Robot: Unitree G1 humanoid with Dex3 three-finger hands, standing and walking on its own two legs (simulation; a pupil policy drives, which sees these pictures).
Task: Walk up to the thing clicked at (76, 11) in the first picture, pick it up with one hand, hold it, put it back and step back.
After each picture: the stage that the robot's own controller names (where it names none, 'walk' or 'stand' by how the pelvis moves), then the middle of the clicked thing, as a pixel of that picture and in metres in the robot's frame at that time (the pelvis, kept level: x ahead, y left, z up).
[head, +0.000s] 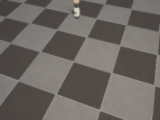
stand; (76, 9) +1.88 +0.11 -0.66
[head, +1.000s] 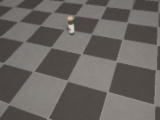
walk; (71, 26) +1.74 +0.31 -0.64
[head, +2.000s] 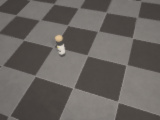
walk; (60, 46) +1.14 +0.34 -0.65
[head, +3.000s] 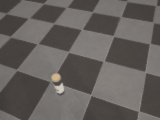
walk; (58, 85) +0.71 +0.29 -0.65
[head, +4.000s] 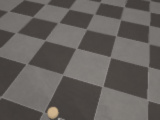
walk; (54, 119) +0.46 +0.20 -0.63
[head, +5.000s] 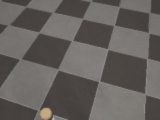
stand; (48, 118) +0.39 +0.25 -0.64
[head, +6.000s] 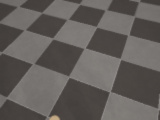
stand; out of the picture +0.37 +0.22 -0.65
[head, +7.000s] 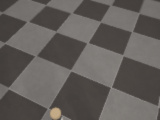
stand; (57, 118) +0.39 +0.20 -0.65
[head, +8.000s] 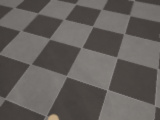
stand; out of the picture +0.38 +0.22 -0.66
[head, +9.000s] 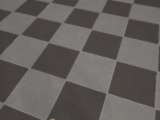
stand; out of the picture +0.36 +0.23 -0.66
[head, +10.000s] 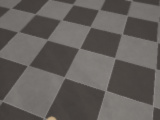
stand; out of the picture +0.37 +0.23 -0.66
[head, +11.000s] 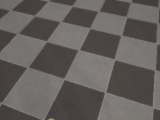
stand; out of the picture +0.36 +0.23 -0.66
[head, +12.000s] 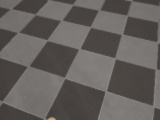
go down; out of the picture +0.36 +0.23 -0.66
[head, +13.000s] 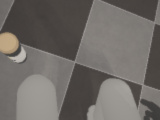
go down; (14, 50) +0.42 +0.28 -0.30
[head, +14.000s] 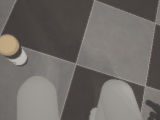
approach; (15, 53) +0.41 +0.30 -0.28
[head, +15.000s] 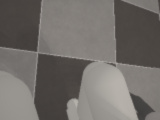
close in; out of the picture +0.38 +0.35 -0.16
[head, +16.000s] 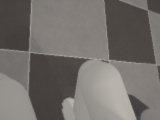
close; out of the picture +0.38 +0.35 -0.15
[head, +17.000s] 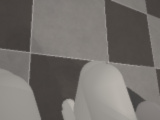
lift; out of the picture +0.35 +0.35 -0.15
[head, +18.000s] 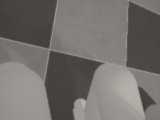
lift; out of the picture +0.25 +0.42 -0.14
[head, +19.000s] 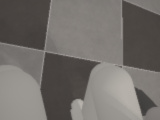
lift; out of the picture +0.29 +0.42 -0.14
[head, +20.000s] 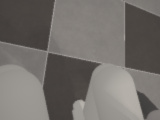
lift; out of the picture +0.29 +0.42 -0.14
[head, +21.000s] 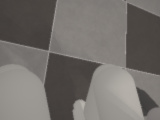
lift; out of the picture +0.29 +0.44 -0.13
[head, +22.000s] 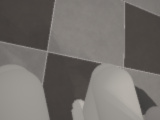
lift; out of the picture +0.29 +0.43 -0.13
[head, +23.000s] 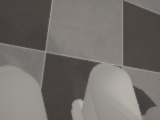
lift; out of the picture +0.29 +0.40 -0.15
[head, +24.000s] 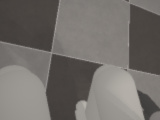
lift; out of the picture +0.29 +0.42 -0.13
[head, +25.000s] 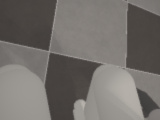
lift; out of the picture +0.28 +0.45 -0.13
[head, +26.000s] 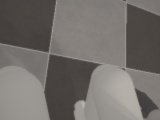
lift; out of the picture +0.29 +0.41 -0.14
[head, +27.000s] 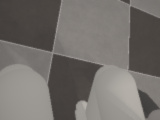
lift; out of the picture +0.31 +0.42 -0.13
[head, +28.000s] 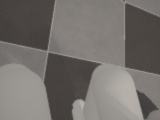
lift; out of the picture +0.29 +0.44 -0.14
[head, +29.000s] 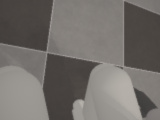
lift; out of the picture +0.30 +0.41 -0.15
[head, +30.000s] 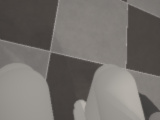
lift; out of the picture +0.29 +0.43 -0.15
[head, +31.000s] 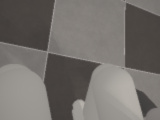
lift; out of the picture +0.29 +0.42 -0.14
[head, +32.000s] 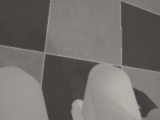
lift; out of the picture +0.29 +0.43 -0.15
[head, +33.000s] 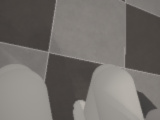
lift; out of the picture +0.29 +0.42 -0.15
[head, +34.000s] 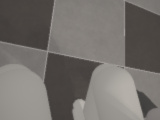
lift; out of the picture +0.29 +0.43 -0.15
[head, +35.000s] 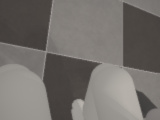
lift; out of the picture +0.29 +0.44 -0.15
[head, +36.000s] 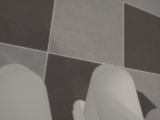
lift; out of the picture +0.29 +0.43 -0.15
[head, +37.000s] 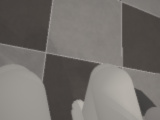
lift; out of the picture +0.29 +0.44 -0.15
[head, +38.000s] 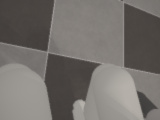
lift; out of the picture +0.29 +0.43 -0.15
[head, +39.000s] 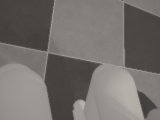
lift; out of the picture +0.29 +0.44 -0.15
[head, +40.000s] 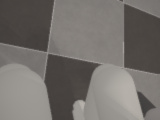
lift; out of the picture +0.29 +0.44 -0.15
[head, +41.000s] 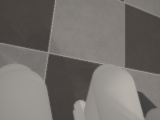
lift; out of the picture +0.28 +0.44 -0.15
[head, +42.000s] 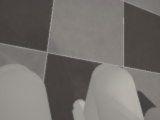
lift; out of the picture +0.28 +0.44 -0.15
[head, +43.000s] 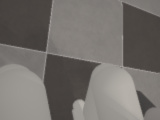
lift; out of the picture +0.28 +0.44 -0.15
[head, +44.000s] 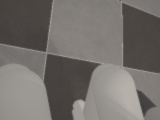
lift; out of the picture +0.28 +0.44 -0.15
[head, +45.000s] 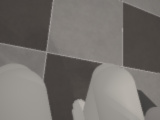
lift; out of the picture +0.28 +0.44 -0.15
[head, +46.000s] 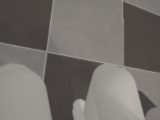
lift; out of the picture +0.28 +0.44 -0.15
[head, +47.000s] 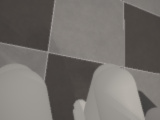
lift; out of the picture +0.28 +0.45 -0.15
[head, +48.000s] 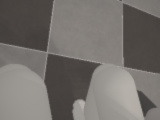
lift; out of the picture +0.28 +0.45 -0.15
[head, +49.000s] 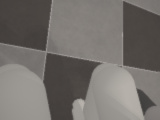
lift; out of the picture +0.28 +0.45 -0.15
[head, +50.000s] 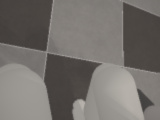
lift; out of the picture +0.28 +0.45 -0.15
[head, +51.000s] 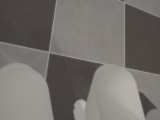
lift; out of the picture +0.28 +0.45 -0.15
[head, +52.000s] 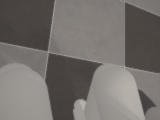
lift; out of the picture +0.28 +0.45 -0.15
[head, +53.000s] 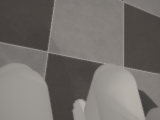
lift; out of the picture +0.28 +0.46 -0.15
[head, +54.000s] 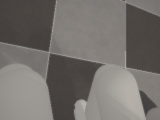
lift; out of the picture +0.28 +0.45 -0.15
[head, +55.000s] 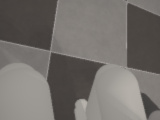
lift; out of the picture +0.28 +0.46 -0.15
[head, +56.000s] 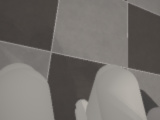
lift; out of the picture +0.28 +0.46 -0.15
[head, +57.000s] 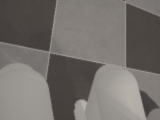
lift; out of the picture +0.27 +0.46 -0.15
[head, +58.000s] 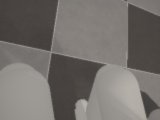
lift; out of the picture +0.28 +0.46 -0.15
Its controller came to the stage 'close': yes
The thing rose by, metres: 0.04
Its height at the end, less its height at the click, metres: +0.00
